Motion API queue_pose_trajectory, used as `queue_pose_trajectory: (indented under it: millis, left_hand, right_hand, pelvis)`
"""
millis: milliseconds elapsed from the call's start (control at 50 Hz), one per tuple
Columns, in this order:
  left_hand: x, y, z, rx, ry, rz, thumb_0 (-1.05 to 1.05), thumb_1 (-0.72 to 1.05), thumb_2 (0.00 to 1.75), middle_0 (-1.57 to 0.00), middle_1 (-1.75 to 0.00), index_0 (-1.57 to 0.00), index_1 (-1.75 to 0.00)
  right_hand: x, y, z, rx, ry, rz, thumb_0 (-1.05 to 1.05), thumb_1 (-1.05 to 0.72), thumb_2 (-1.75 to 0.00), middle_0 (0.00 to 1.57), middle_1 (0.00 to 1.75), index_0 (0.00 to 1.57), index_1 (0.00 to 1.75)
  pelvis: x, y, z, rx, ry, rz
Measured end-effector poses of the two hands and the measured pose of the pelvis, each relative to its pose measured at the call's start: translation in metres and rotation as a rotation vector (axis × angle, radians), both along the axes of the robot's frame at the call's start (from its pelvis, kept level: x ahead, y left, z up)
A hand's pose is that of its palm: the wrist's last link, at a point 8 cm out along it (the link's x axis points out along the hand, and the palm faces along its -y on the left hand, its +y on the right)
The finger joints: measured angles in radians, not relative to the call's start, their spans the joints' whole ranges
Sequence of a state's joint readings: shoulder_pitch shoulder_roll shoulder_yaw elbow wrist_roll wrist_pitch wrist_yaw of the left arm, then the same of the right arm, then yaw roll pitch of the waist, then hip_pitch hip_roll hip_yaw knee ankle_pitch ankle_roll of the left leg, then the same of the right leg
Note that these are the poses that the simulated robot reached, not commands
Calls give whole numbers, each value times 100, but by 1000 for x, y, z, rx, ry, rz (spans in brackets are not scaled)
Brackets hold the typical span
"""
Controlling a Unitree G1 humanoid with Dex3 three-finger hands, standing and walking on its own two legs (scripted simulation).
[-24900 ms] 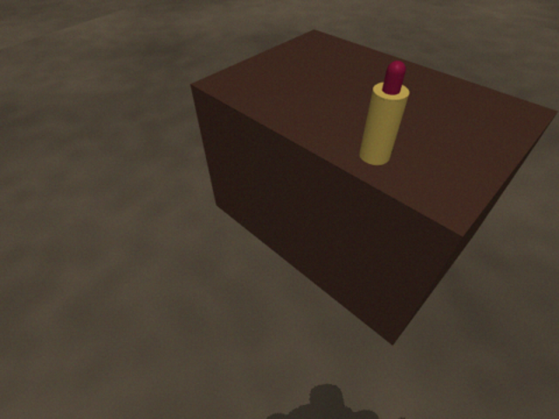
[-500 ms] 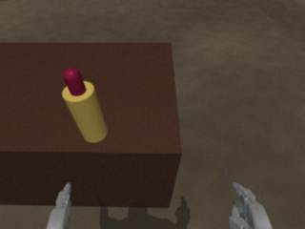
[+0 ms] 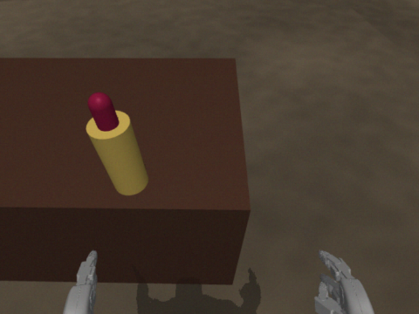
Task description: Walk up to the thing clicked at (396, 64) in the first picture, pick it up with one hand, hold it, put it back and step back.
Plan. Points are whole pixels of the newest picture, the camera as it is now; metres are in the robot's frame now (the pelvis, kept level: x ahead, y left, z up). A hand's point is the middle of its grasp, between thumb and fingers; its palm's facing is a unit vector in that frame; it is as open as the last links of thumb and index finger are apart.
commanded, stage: home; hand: left
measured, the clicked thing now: (117, 146) +0.46 +0.21 +0.07
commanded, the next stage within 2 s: stand in 0.74 s
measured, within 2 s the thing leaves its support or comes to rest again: neither
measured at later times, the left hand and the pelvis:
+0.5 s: hand (116, 309) +0.17 +0.18 -0.04, palm faces +0.14 -0.95 -0.28, open 17.5 cm; pelvis +0.00 +0.00 +0.00, yaw +0 degrees
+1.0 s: hand out of the picture +0.04 +0.24 -0.10, palm faces +0.00 -0.93 -0.37, open 16.5 cm; pelvis +0.00 -0.02 +0.05, yaw +1 degrees
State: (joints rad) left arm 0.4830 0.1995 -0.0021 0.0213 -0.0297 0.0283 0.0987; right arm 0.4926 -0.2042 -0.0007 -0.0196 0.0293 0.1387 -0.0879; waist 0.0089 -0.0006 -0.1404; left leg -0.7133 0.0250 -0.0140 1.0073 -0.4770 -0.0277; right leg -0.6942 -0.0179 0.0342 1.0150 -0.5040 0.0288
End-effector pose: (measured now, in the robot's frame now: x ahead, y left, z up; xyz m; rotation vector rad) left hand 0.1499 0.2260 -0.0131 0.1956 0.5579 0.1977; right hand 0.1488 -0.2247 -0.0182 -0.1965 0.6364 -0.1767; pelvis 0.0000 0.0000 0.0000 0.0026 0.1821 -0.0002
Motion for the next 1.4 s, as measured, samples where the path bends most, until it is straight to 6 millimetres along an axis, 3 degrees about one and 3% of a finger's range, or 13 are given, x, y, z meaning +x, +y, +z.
queue_pose_trajectory:
  millis: [240,500,580,660,760,920,1040,1200,1300,1400]
  left_hand:
    - [2,-2,1,5,-1,4,-1,-53,6,-5,-5,-6,-6]
    - [-5,-2,1,34,50,20,-1,-54,5,-5,-5,-6,-6]
    - [-6,11,-21,124,158,-100,-1,-56,4,-5,-5,-6,-5]
    - [-23,34,-40,137,301,-93,-1,-56,4,-5,-5,-6,-5]
    - [-54,55,-50,137,437,-21,-1,-57,3,-5,-5,-6,-5]
    - [-104,59,-54,113,618,60,-1,-55,5,-7,-7,-7,-7]
    - [-121,52,-50,83,687,85,-1,-33,27,-14,-19,-15,-19]
    - [-116,49,-45,52,682,87,0,19,69,-19,-27,-20,-28]
    - [-110,53,-43,45,674,85,0,55,82,-20,-29,-20,-29]
    - [-109,60,-42,46,682,86,0,76,87,-20,-29,-21,-30]
  right_hand:
    - [3,-3,-2,1,1,2,1,-90,-90,20,30,21,30]
    - [-7,-21,-41,-38,135,-52,1,-90,-90,20,30,21,30]
    - [-15,-29,-57,-94,251,70,1,-90,-90,20,30,21,30]
    - [-29,-47,-63,-89,336,65,1,-90,-90,20,30,21,30]
    - [-51,-67,-60,-106,410,22,1,-90,-90,20,30,21,30]
    - [-75,-81,-58,-96,526,-14,1,-90,-90,20,30,21,30]
    - [-87,-78,-55,-74,574,-28,1,-91,-90,20,30,21,30]
    - [-100,-71,-47,-64,613,-34,1,-91,-90,20,30,21,30]
    - [-106,-69,-43,-67,625,-43,1,-91,-90,20,30,21,30]
    - [-110,-68,-40,-73,638,-53,0,-91,-90,20,30,21,30]
  pelvis:
    - [2,-2,0,1,-2,0]
    - [1,-5,4,-19,-31,12]
    - [-4,-6,10,-6,-105,15]
    - [-6,-7,15,5,-147,12]
    - [-5,-8,23,3,-173,8]
    - [-4,-15,39,4,-201,13]
    - [-4,-15,51,6,-226,15]
    - [-7,-12,63,-2,-249,17]
    - [-10,-9,66,-4,-254,17]
    - [-11,-5,68,-5,-252,15]
